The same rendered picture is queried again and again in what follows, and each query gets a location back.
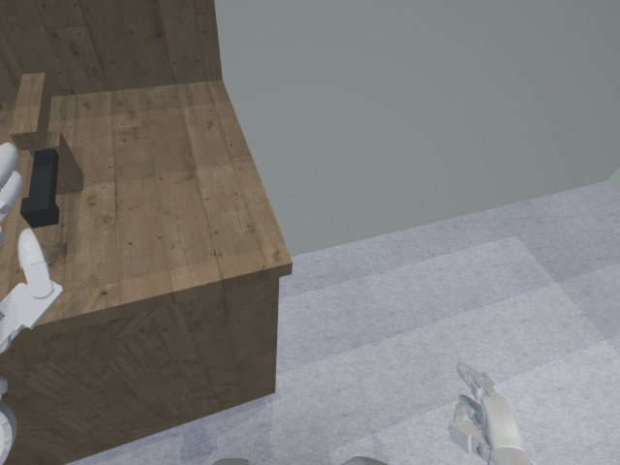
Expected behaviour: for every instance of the right robot shin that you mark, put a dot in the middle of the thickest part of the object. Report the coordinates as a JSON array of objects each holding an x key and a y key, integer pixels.
[{"x": 352, "y": 456}]

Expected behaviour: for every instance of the robot left hand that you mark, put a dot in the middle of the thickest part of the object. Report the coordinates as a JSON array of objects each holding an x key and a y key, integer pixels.
[{"x": 26, "y": 304}]

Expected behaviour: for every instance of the robot right hand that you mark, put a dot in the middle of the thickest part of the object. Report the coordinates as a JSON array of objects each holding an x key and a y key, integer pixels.
[{"x": 494, "y": 424}]

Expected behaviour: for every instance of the tap lever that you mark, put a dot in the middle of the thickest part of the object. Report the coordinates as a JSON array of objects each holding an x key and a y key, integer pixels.
[{"x": 40, "y": 209}]

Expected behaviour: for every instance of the counter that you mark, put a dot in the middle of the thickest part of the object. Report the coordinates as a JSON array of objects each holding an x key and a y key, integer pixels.
[{"x": 167, "y": 248}]

